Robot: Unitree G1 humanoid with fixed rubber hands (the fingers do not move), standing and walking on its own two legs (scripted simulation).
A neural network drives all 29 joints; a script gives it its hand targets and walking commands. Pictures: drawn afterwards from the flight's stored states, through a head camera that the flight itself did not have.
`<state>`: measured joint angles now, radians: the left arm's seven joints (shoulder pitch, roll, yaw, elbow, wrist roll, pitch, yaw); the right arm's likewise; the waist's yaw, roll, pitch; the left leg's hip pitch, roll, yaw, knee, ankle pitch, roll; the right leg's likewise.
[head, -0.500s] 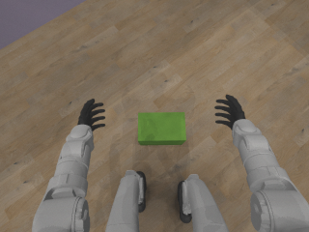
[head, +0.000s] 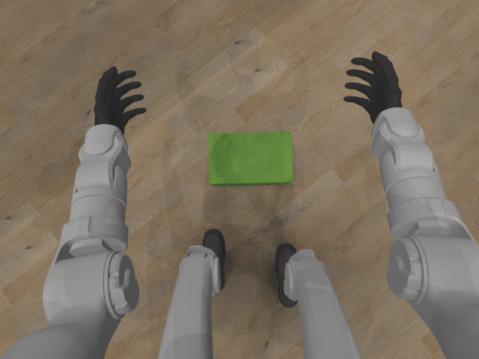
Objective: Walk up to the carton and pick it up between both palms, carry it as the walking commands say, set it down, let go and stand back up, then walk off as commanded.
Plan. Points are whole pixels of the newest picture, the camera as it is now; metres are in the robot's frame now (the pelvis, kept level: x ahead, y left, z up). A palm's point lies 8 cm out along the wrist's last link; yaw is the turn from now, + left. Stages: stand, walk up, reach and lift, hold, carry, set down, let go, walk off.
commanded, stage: reach and lift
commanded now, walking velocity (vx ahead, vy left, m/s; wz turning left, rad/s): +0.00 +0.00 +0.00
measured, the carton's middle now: (249, 161) +0.46 +0.00 -0.56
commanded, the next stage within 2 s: none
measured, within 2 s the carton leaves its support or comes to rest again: neither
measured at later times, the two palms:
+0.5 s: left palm (143, 141) +0.46 +0.23 -0.25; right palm (348, 130) +0.48 -0.19 -0.25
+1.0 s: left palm (168, 154) +0.46 +0.22 -0.40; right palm (324, 146) +0.47 -0.18 -0.39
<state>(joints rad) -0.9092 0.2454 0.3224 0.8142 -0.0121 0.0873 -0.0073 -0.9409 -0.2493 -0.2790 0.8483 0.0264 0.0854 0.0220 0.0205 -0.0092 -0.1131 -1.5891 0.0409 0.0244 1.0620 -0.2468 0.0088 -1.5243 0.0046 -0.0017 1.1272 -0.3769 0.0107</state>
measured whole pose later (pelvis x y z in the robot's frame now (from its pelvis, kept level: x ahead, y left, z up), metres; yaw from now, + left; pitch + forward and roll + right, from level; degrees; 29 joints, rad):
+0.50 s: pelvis -0.02 -0.01 -0.13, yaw +0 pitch +48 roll -1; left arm -1.03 0.30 0.28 0.87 -0.08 0.09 0.03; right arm -1.03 -0.29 -0.21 0.85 0.10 0.10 -0.04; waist 0.02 -0.01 -0.08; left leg -2.04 0.05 0.00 1.59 -0.39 0.00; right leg -1.96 0.01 -0.01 1.67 -0.55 0.00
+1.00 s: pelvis -0.05 +0.00 -0.24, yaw +0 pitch +42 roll -1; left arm -1.23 0.35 0.16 1.05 -0.19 0.03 0.09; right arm -1.22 -0.35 -0.11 1.01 0.20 0.04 -0.09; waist 0.03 -0.01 0.15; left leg -2.28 0.05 0.00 1.97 -0.43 0.01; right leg -2.19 0.01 0.00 2.06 -0.61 0.01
